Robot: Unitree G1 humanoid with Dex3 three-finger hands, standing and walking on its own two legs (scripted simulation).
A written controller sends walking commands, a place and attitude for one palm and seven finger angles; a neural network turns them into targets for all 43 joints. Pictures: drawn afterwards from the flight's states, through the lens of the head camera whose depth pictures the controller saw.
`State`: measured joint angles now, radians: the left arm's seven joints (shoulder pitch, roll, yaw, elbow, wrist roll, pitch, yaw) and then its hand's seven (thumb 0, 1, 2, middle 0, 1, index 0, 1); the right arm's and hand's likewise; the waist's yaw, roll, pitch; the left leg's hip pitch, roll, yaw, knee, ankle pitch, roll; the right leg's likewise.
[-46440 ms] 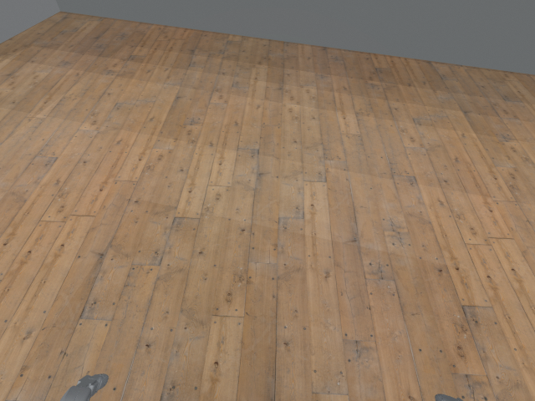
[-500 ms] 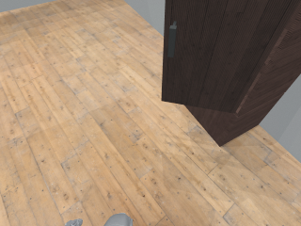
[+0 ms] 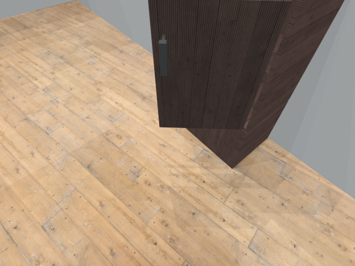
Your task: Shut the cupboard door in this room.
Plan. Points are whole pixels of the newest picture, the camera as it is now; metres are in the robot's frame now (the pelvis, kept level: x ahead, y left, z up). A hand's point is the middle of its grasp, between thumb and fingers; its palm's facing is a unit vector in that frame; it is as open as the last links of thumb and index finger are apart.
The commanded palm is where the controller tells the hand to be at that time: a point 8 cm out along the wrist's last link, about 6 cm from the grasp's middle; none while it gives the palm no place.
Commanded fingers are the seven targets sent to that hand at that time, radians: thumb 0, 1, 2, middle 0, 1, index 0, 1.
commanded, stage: take the last steps up to it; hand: left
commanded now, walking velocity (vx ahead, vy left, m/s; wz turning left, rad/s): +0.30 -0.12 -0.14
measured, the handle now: (163, 55) +0.75 +0.07 +0.06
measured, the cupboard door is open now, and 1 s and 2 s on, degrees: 48 48 48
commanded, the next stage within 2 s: come to a stop and stand still in 0.78 s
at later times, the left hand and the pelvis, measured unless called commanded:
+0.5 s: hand out of the picture +0.09 +0.12 -0.20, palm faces +0.05 -0.99 -0.11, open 7.4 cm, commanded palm none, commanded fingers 0.00 0.90 0.90 -0.20 -0.30 -0.20 -0.30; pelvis +0.15 -0.04 -0.02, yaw +0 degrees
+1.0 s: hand (156, 182) +0.38 +0.08 -0.17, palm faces -0.02 -0.98 -0.22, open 7.4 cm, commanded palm none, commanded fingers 0.00 0.90 0.90 -0.20 -0.30 -0.20 -0.30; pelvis +0.31 -0.09 -0.01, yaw -1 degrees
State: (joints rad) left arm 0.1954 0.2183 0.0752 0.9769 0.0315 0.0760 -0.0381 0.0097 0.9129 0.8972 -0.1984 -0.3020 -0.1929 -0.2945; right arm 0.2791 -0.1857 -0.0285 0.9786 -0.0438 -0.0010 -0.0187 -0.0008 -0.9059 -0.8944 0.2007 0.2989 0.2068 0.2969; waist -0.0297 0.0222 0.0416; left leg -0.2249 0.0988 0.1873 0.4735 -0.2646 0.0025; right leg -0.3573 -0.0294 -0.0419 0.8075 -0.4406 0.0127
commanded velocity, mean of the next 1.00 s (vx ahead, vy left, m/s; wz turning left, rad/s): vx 0.16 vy -0.03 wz -0.02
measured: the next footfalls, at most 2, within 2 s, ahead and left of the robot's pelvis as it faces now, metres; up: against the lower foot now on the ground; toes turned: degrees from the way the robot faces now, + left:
right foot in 0.08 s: +0.03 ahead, -0.14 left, +0.00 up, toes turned -5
left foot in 0.48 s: +0.28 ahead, +0.06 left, +0.00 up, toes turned +8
